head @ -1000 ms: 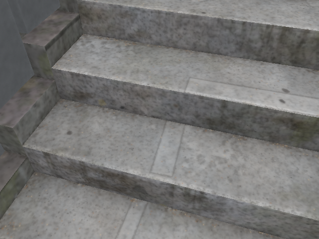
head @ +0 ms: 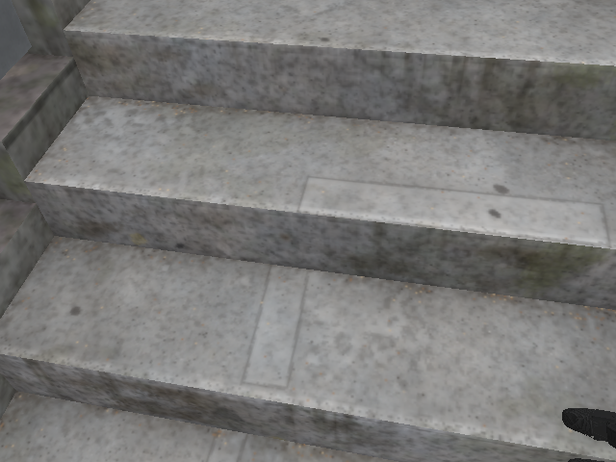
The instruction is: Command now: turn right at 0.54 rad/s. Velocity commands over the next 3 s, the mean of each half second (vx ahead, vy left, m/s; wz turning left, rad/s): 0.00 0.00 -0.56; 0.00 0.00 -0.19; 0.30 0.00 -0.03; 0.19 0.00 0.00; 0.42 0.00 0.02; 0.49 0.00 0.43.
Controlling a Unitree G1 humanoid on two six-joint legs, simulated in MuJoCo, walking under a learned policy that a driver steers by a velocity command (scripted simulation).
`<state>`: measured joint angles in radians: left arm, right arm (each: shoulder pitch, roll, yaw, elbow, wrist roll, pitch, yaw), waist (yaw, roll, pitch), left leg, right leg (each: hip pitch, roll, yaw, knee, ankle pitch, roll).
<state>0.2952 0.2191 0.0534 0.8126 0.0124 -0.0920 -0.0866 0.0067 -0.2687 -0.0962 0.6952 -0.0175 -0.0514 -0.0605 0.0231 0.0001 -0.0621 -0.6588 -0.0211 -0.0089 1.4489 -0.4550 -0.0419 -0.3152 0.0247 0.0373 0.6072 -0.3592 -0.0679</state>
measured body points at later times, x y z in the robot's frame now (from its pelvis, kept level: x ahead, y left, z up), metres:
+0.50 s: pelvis +0.02 +0.02 +0.01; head +0.05 +0.00 +0.45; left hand +0.19 +0.22 -0.10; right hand +0.19 -0.26 -0.06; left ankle +0.04 +0.17 -0.61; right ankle -0.03 -0.08 -0.73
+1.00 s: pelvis +0.04 +0.08 -0.01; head +0.05 +0.08 +0.44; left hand +0.20 +0.25 -0.14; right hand +0.16 -0.15 -0.11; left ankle +0.06 +0.18 -0.73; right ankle -0.04 -0.03 -0.73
